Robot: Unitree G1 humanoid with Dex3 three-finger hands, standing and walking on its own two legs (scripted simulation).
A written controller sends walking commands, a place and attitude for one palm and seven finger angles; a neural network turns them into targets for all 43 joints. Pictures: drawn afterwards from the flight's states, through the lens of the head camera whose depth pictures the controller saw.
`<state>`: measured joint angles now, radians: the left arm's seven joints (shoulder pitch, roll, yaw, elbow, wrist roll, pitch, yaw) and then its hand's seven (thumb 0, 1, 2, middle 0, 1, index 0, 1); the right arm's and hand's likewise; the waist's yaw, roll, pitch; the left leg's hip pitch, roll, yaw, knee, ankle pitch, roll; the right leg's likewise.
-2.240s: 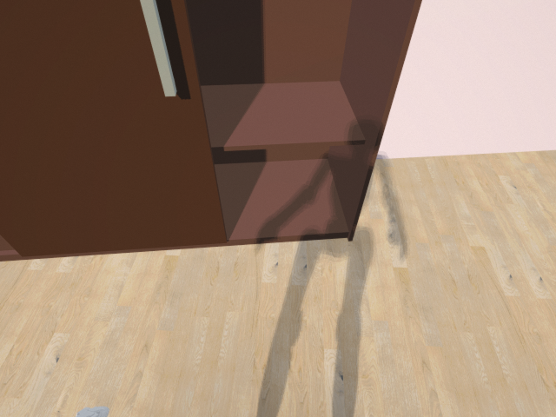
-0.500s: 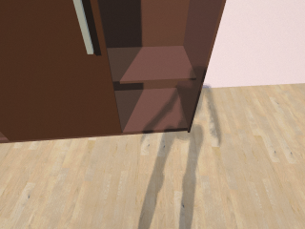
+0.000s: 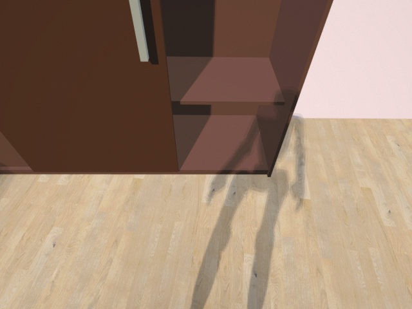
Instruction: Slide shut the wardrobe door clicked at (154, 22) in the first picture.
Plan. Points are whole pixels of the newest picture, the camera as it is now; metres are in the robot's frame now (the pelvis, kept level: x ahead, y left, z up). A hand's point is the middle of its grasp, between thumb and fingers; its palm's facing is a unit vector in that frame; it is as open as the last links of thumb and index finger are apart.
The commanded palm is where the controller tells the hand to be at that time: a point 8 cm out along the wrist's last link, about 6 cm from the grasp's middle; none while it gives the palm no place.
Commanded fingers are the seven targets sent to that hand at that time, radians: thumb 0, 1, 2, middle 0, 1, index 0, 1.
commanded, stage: take the last steps up to it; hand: left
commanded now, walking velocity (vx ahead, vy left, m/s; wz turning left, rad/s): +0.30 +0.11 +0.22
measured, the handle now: (138, 17) +0.92 +0.28 +0.16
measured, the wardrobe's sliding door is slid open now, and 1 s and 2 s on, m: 0.55 0.55 0.55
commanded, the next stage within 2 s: come to a stop and stand still in 1.10 s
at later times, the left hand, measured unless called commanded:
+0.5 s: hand out of the picture +0.14 +0.23 -0.17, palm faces +0.08 -0.98 -0.16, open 7.3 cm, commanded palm none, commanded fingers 0.00 0.90 0.90 -0.20 -0.30 -0.20 -0.30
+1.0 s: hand (115, 261) +0.26 +0.24 -0.17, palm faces +0.18 -0.97 -0.17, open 7.3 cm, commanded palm none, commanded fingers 0.00 0.90 0.90 -0.20 -0.30 -0.20 -0.30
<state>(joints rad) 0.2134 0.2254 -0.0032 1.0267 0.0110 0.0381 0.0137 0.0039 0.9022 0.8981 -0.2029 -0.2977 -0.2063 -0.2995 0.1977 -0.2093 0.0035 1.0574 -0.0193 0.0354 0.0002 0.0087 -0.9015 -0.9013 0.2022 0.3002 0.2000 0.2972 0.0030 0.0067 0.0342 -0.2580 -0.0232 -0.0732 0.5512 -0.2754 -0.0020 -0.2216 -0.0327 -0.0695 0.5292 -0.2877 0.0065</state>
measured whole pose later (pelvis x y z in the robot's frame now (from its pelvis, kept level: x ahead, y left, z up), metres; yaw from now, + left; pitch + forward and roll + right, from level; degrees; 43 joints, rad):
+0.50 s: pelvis +0.11 +0.06 +0.01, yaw +5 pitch +0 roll +0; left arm 0.23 0.17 0.05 1.03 0.02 0.01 -0.02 0.01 0.91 0.90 -0.20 -0.30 -0.20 -0.30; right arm 0.48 -0.10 -0.02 1.14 -0.02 -0.06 -0.03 0.01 -0.90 -0.90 0.20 0.30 0.20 0.30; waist -0.04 -0.02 0.02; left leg 0.00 -0.05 0.07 0.30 -0.30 0.06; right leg -0.53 -0.10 -0.08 0.85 -0.26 0.03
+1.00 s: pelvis +0.31 +0.07 +0.00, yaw +6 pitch +0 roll -2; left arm 0.37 0.18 0.05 1.09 0.03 -0.05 0.00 0.00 0.92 0.90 -0.20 -0.30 -0.20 -0.30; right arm 0.18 -0.19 -0.06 1.00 -0.03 -0.03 0.02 0.01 -0.91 -0.90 0.20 0.30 0.19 0.30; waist 0.03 0.00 0.01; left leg -0.47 0.11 0.09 0.71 -0.23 -0.01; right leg -0.09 -0.03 -0.16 0.41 -0.30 0.01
